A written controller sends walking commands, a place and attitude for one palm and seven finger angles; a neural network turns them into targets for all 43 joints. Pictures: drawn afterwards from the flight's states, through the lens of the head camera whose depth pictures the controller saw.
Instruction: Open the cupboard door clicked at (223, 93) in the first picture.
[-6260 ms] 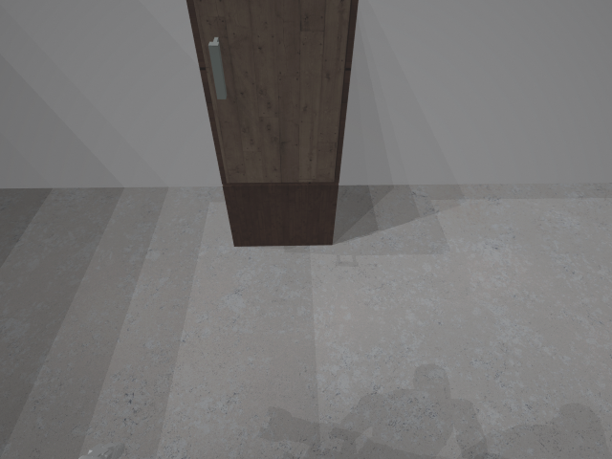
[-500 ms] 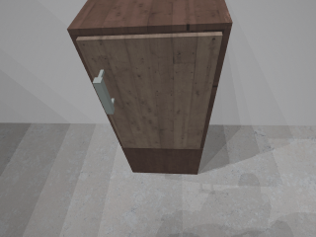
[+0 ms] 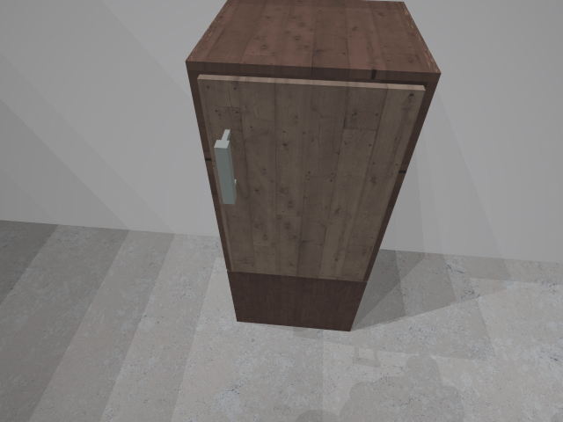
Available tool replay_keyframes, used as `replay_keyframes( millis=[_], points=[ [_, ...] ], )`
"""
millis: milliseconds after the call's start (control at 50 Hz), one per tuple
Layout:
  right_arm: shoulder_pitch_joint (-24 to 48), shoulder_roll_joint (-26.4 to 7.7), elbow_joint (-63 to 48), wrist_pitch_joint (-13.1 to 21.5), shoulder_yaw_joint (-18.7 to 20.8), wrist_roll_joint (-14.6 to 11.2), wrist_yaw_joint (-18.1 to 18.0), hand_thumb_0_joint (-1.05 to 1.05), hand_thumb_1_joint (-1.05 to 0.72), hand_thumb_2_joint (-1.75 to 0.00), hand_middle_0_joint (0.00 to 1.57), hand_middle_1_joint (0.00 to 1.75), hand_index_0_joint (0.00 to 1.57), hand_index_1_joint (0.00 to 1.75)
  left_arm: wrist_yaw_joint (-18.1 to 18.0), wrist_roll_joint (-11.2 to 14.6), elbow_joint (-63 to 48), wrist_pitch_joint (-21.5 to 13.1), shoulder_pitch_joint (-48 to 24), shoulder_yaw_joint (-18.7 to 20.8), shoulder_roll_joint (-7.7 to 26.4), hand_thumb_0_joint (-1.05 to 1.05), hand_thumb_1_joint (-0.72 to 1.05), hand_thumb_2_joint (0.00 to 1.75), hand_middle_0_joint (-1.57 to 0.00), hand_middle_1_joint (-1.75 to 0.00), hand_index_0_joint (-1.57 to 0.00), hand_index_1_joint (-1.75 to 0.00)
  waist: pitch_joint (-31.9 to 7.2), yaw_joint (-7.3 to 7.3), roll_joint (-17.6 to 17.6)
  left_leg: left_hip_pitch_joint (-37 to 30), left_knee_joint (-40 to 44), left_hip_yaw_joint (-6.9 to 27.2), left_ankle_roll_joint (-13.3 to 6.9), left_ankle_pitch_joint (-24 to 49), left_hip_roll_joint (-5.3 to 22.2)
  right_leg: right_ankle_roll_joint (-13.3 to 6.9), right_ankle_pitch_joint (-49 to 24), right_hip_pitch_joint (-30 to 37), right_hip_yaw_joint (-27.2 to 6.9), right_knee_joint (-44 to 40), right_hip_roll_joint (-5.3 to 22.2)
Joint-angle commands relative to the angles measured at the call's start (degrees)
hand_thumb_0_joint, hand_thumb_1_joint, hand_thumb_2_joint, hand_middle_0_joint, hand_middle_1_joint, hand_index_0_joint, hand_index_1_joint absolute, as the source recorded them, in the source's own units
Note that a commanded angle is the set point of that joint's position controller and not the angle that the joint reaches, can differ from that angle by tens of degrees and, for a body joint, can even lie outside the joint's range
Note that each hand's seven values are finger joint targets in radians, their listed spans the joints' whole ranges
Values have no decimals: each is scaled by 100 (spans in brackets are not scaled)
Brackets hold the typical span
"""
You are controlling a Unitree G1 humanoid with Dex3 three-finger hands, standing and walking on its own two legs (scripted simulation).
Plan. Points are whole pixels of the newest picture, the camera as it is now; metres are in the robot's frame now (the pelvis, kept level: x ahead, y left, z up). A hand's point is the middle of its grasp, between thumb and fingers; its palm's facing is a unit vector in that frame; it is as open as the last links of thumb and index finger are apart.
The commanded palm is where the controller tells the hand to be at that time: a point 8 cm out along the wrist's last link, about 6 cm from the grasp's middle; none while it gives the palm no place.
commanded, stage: come to a stop and stand still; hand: left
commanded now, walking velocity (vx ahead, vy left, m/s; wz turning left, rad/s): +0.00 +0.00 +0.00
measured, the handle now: (228, 167) +0.57 +0.15 +0.04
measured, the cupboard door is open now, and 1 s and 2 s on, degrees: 0 0 0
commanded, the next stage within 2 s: look again from close up in 1.38 s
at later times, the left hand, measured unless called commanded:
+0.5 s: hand out of the picture +0.00 +0.21 -0.17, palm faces -0.01 -0.98 -0.18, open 7.4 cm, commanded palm none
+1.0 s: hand out of the picture +0.03 +0.19 -0.17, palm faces +0.00 -0.98 -0.19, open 7.3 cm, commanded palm none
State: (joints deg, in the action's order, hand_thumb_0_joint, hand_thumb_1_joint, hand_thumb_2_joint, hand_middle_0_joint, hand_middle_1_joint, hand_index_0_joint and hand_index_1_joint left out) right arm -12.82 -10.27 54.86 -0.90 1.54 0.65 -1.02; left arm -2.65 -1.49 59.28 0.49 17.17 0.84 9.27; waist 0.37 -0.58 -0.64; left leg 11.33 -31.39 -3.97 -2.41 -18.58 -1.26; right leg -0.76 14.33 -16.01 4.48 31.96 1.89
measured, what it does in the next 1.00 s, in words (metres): stands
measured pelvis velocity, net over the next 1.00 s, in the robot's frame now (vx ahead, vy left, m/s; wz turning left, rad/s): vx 0.02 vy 0.02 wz -0.03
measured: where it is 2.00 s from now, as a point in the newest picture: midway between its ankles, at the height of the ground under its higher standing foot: outside the picture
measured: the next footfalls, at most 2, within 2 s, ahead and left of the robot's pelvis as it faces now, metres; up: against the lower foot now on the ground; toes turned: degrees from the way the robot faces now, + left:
none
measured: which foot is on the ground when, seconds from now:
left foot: down 0.00-1.00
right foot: down 0.00-1.00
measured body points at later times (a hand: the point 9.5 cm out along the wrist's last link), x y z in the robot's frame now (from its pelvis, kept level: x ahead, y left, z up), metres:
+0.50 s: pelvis +0.00 +0.04 +0.01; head +0.00 +0.05 +0.46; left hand +0.01 +0.26 -0.15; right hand -0.01 -0.18 -0.15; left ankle -0.02 +0.09 -0.73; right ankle +0.03 -0.11 -0.73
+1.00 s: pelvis +0.02 +0.02 +0.01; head +0.03 +0.02 +0.46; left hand +0.03 +0.24 -0.15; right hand +0.01 -0.20 -0.15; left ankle -0.02 +0.09 -0.73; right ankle +0.03 -0.11 -0.73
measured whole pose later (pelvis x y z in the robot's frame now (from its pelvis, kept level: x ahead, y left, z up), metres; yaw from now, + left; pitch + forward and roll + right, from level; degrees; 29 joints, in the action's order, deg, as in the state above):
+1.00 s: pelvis +0.02 +0.02 +0.01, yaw -2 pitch -1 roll +0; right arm -16.4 -8.0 64.2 1.5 -0.8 0.3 -2.0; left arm -2.4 -1.1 62.8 -0.1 16.4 -0.2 8.3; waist 1.7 0.0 0.4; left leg 6.6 -24.4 -5.7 -3.8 -17.1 -2.4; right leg 1.0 13.0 -12.7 2.5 26.8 2.4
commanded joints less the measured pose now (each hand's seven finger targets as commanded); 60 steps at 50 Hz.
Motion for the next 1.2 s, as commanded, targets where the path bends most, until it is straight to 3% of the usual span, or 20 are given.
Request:
replay_keyframes(
  millis=[0, 120, 200, 300, 560, 640, 820, 1060, 1180],
  points=[
    [-147, -689, -434, 142, 79, 69, 31, 0, -90, -90, 20, 30, 20, 30, 32, 1, -474, -67, 82, 72, 603, 0, 90, 90, -20, -30, -20, -30, 885, -9, -107, 1423, 1616, 1105, -95, -966, 831, -121, 270, 168, -463, -488, 210],
    [-272, -712, -398, 220, 43, 52, -2, 0, -90, -90, 20, 30, 20, 30, 77, -13, -485, -39, 196, 42, 567, 0, 90, 90, -20, -30, -20, -30, 439, -46, -278, 1189, 1911, 1295, -133, -994, 874, -90, -83, 390, -306, -333, 201],
    [-448, -720, -249, 241, 23, 50, -21, 0, -90, -90, 20, 30, 20, 30, 87, 7, -435, -53, 152, 19, 526, 0, 90, 90, -20, -30, -20, -30, 421, 9, -32, 1041, 1943, 1333, -100, -905, 900, -100, -110, 356, -387, -440, 246],
    [-614, -663, -35, 267, -18, 33, -50, 0, -90, -90, 20, 30, 20, 30, 86, 21, -310, -69, 166, -13, 481, 0, 90, 90, -20, -30, -20, -30, 503, 34, -109, 844, 1952, 1264, -34, -533, 894, -108, -257, 307, -450, -548, 301],
    [-921, -438, 499, 342, -108, -5, -122, 0, -90, -90, 20, 30, 20, 30, 29, 73, 37, -120, 260, -50, 330, 0, 90, 90, -20, -30, -20, -30, 173, 74, 0, 18, 1339, 723, 49, 1888, 785, -63, -937, 510, -515, -585, 409],
    [-883, -386, 582, 335, -111, -9, -132, 0, -90, -90, 20, 30, 20, 30, 24, 73, 93, -112, 248, -53, 309, 0, 90, 90, -20, -30, -20, -30, 326, 69, -85, 62, 1300, 671, 21, 1899, 765, -63, -1010, 530, -546, -599, 407],
    [-783, -344, 707, 317, -116, -8, -113, 0, -90, -90, 20, 30, 20, 30, 22, 64, 138, -129, 264, -58, 307, 0, 90, 90, -20, -30, -20, -30, 464, 53, 153, 162, 1329, 629, -27, 1259, 747, -99, -1019, 553, -647, -713, 436],
    [-784, -294, 848, 340, -128, -11, -122, 0, -90, -90, 20, 30, 20, 30, 18, 78, 162, -177, 310, -55, 335, 0, 90, 90, -20, -30, -20, -30, 179, 60, 104, -80, 1200, 546, -13, 1602, 742, -147, -1462, 750, -696, -736, 472],
    [-778, -258, 911, 324, -127, -16, -122, 0, -90, -90, 20, 30, 20, 30, 16, 81, 195, -183, 353, -69, 317, 0, 90, 90, -20, -30, -20, -30, 309, 60, 94, -51, 1227, 511, 3, 1353, 743, -161, -1413, 705, -723, -837, 486]
  ],
)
